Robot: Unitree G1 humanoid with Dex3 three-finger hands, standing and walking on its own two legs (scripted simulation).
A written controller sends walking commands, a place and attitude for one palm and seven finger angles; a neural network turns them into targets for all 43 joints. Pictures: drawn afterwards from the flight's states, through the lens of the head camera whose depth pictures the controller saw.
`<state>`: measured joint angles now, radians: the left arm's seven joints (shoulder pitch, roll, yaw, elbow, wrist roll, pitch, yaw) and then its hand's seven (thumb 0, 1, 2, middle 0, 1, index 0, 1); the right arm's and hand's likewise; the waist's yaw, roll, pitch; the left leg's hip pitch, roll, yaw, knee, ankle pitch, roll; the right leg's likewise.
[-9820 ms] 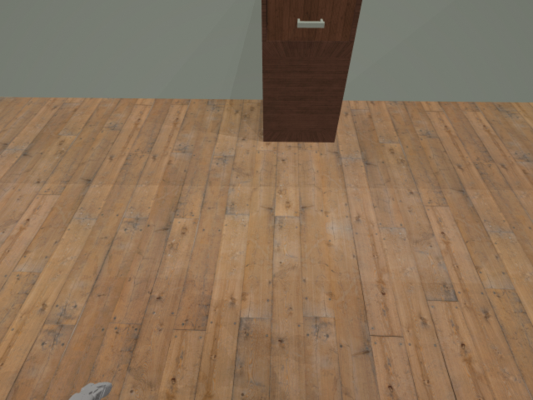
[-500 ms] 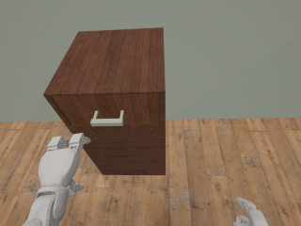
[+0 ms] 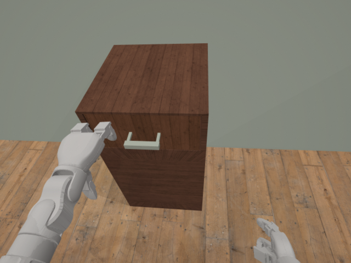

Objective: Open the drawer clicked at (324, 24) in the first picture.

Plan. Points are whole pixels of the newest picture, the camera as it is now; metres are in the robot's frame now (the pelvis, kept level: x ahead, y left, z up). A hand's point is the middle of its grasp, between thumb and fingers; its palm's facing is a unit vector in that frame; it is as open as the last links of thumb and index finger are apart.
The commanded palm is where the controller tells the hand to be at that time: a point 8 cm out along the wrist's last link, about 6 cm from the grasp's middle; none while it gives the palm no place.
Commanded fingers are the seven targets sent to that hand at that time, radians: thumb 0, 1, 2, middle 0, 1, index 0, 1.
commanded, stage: raise the hand with hooked fingers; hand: left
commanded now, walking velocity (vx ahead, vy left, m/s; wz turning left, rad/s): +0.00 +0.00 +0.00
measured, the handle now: (143, 140) +0.49 +0.19 -0.08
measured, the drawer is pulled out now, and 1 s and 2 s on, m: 0.00 0.00 0.00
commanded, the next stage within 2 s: move the hooked fingers above the handle in 0.32 s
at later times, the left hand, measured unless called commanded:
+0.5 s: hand (95, 161) +0.31 +0.24 +0.06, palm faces -0.01 -0.09 -1.00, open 13.8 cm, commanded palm +0.29 +0.24 +0.12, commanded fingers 0.00 -0.50 0.30 -0.30 -1.20 -0.30 -1.20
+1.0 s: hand (114, 155) +0.36 +0.22 +0.03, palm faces -0.06 -0.07 -1.00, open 13.8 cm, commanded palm +0.34 +0.23 +0.09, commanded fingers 0.00 -0.50 0.30 -0.30 -1.20 -0.30 -1.20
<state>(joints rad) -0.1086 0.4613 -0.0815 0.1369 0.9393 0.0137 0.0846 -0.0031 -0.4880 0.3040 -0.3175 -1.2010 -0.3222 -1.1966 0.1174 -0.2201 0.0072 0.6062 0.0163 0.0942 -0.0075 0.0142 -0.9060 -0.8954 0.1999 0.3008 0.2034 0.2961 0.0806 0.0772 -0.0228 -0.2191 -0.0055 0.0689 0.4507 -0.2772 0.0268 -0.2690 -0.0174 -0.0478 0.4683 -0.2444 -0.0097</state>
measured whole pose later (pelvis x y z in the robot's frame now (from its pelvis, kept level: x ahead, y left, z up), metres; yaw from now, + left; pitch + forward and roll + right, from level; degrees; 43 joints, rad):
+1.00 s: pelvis +0.00 -0.01 -0.01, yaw -1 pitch +8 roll +0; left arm -0.26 0.43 -0.09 0.41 0.99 -0.06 0.18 0.00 -0.49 0.30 -0.32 -1.20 -0.32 -1.20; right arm 0.21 -0.26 -0.05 0.64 0.02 0.10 -0.01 0.01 -0.91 -0.90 0.20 0.30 0.20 0.30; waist 0.03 0.05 -0.06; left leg -0.35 0.01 0.08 0.52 -0.31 0.02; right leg -0.41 -0.01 -0.04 0.54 -0.27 -0.02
